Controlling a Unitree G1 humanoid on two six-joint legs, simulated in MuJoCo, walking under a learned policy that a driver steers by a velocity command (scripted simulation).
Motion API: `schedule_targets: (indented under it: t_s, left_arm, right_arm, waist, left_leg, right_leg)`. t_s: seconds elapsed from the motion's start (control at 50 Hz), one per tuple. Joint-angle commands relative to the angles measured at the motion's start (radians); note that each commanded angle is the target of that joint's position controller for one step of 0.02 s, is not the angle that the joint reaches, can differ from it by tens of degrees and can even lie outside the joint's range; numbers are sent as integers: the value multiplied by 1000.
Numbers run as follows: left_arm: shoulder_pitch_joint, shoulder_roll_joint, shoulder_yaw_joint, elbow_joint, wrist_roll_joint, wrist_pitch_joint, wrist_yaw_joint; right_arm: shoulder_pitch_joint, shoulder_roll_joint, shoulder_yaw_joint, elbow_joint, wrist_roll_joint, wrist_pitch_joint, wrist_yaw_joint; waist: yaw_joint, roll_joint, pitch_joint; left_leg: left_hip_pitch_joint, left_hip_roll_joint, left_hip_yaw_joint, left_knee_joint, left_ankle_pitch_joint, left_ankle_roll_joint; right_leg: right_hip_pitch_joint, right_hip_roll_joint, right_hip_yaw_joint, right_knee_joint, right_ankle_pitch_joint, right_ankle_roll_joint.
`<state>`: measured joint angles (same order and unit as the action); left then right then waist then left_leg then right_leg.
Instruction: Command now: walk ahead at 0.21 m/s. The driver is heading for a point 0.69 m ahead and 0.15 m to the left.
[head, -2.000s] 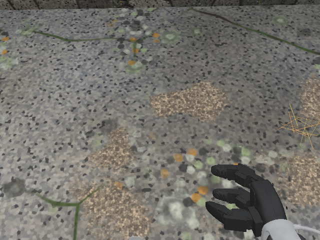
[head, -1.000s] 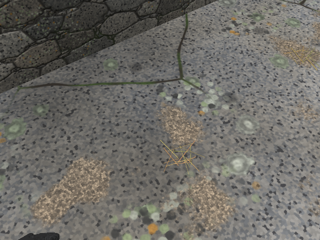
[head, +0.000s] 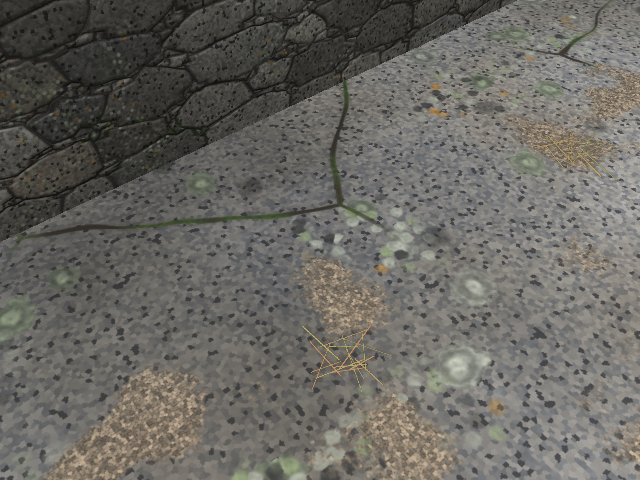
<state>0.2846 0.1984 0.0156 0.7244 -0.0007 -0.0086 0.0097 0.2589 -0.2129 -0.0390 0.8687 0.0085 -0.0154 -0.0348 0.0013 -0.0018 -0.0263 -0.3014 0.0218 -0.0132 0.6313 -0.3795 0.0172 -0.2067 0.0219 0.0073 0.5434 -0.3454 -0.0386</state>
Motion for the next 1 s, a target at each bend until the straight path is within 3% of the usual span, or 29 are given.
schedule_targets:
  t_s: [0.02,0.06,0.08,0.1,0.12,0.14,0.16,0.18,0.22,0.26,0.3,0.38,0.44,0.5,0.54,0.56,0.58,0.6,0.62,0.64,0.66,0.68,0.7,0.72,0.74,0.8,0.84,0.92,1.0]
  left_arm:
    - [44,195,58,-30,-14,-27,15]
    - [-27,184,52,-43,-25,-33,11]
    - [-80,176,49,-51,-33,-30,6]
    - [-98,151,43,-56,-30,-31,2]
    - [-128,90,23,-78,-20,-38,-4]
    - [-127,84,23,-118,-27,-52,2]
    - [-107,141,37,-112,-42,-67,2]
    - [-75,141,37,-91,-52,-80,-7]
    - [-79,143,41,-73,-31,-97,-17]
    - [-104,135,45,-77,-21,-98,-30]
    - [-120,105,36,-83,-16,-89,-36]
    - [-272,69,15,-138,-21,-88,-43]
    - [-345,80,15,-161,-28,-89,-54]
    - [-377,109,25,-180,-32,-96,-65]
    - [-302,158,47,-171,-25,-102,-61]
    - [-169,194,68,-137,-25,-101,-51]
    - [17,236,88,-89,-26,-96,-35]
    - [193,329,108,-57,-10,-83,-14]
    - [182,330,97,-46,20,-85,-31]
    - [122,217,76,-52,11,-87,-29]
    - [49,175,64,-48,-1,-91,-28]
    - [-15,157,59,-45,-2,-98,-31]
    - [-53,137,57,-37,5,-104,-36]
    - [-73,125,57,-24,16,-112,-38]
    - [-84,116,59,-13,15,-119,-38]
    - [-86,138,69,22,12,-133,-35]
    - [-70,157,75,40,17,-129,-24]
    - [-35,202,84,57,13,-118,-8]
    - [38,235,95,85,-3,-86,-1]
  right_arm:
    - [-113,-86,-22,-100,14,-53,19]
    - [-47,-72,-18,-72,25,-73,40]
    - [39,-74,-22,-30,22,-80,46]
    - [121,-93,-32,11,11,-81,48]
    - [224,-155,-48,31,4,-84,45]
    - [305,-257,-71,32,5,-86,49]
    - [263,-203,-51,10,-6,-92,47]
    - [211,-162,-36,-6,-6,-96,42]
    - [152,-150,-27,-23,-6,-95,43]
    - [172,-97,-6,-13,-13,-89,42]
    - [211,-97,0,6,-5,-82,33]
    - [213,-149,-4,1,-8,-70,16]
    - [249,-179,-9,14,-2,-69,15]
    - [256,-182,-14,24,9,-64,19]
    - [237,-218,-25,20,4,-56,18]
    - [218,-229,-29,15,-1,-47,17]
    - [202,-217,-23,1,-10,-44,17]
    - [225,-136,1,-36,-40,-49,17]
    - [385,-8,32,-34,6,-69,23]
    - [276,-147,-3,-30,37,-79,24]
    - [164,-183,-18,-60,49,-79,22]
    - [121,-168,-19,-66,36,-76,14]
    - [113,-150,-24,-67,22,-67,13]
    - [146,-128,-25,-59,23,-52,18]
    - [158,-107,-25,-58,25,-38,20]
    - [100,-97,-29,-93,18,-10,17]
    - [44,-101,-30,-122,14,-12,20]
    - [-91,-88,-18,-166,10,-31,52]
    - [-228,-79,-9,-234,14,-36,81]
  waist:
    - [32,-172,160]
    - [-23,-147,137]
    - [-72,-120,114]
    - [-100,-85,82]
    - [-133,60,53]
    - [-140,309,30]
    - [-117,234,64]
    - [-81,164,106]
    - [-52,74,109]
    - [-49,73,93]
    - [-53,82,95]
    - [-84,69,133]
    - [-102,79,166]
    - [-77,86,172]
    - [-9,113,96]
    - [67,125,7]
    - [157,122,-110]
    - [180,-73,-295]
    - [78,-346,-444]
    - [104,-202,-287]
    - [89,-121,-129]
    - [53,-37,-65]
    - [21,-43,-27]
    - [-12,-78,-19]
    - [-23,-88,-7]
    - [-38,-62,62]
    - [-30,-48,87]
    - [18,-16,105]
    - [74,-5,136]
  left_leg:
    - [-228,11,12,119,-75,56]
    - [-103,16,24,-13,-69,90]
    - [84,-15,58,-123,55,95]
    - [231,-26,40,-138,134,83]
    - [338,115,-185,-260,-16,124]
    - [429,310,-584,-434,-217,253]
    - [396,364,-703,-480,-275,302]
    - [380,341,-617,-466,-250,281]
    - [378,277,-444,-477,-80,223]
    - [367,215,-298,-495,111,192]
    - [358,188,-206,-505,264,189]
    - [277,157,-101,-527,369,177]
    - [252,183,-83,-546,374,178]
    - [334,221,-84,-495,500,161]
    - [383,225,-88,-368,828,134]
    - [364,199,-67,-216,977,115]
    - [216,152,-46,4,911,82]
    - [-27,53,-10,346,436,52]
    - [-295,-91,-107,632,-197,13]
    - [-382,-27,-156,722,-146,14]
    - [-415,20,-114,713,-40,20]
    - [-373,66,-99,678,45,18]
    - [-329,95,-100,640,96,17]
    - [-270,119,-108,624,128,18]
    - [-255,126,-103,617,133,16]
    - [-334,139,-112,577,181,7]
    - [-399,137,-125,494,271,-5]
    - [-391,118,-45,226,443,-2]
    - [-460,107,11,76,416,24]
  right_leg:
    - [-31,-316,458,-369,-440,-210]
    - [-66,-282,372,-342,-334,-183]
    - [-159,-223,284,-299,-275,-148]
    - [-231,-161,205,-203,-193,-110]
    - [-339,-62,77,53,-93,-45]
    - [-513,44,-26,365,-133,16]
    - [-601,9,73,573,-202,12]
    - [-657,-32,100,668,-126,-5]
    - [-689,-89,79,658,41,-26]
    - [-641,-111,41,606,126,-19]
    - [-636,-118,5,546,163,4]
    - [-557,-104,-33,254,305,47]
    - [-463,-79,-50,105,373,40]
    - [-422,-63,-32,20,348,-8]
    - [-281,-16,-43,-7,304,-41]
    - [-105,13,-63,-20,301,-66]
    - [183,-30,-27,0,313,-93]
    - [506,-284,253,33,255,-137]
    - [677,-470,750,-193,-14,-278]
    - [530,-424,711,-273,-115,-221]
    - [373,-395,516,-280,-85,-177]
    - [232,-356,391,-302,53,-159]
    - [132,-314,284,-333,137,-148]
    - [67,-289,207,-366,170,-142]
    - [33,-278,161,-393,193,-147]
    - [-22,-283,44,-437,275,-158]
    - [-6,-277,-18,-446,312,-159]
    - [60,-259,-129,-451,374,-142]
    - [234,-302,-174,-404,432,-129]
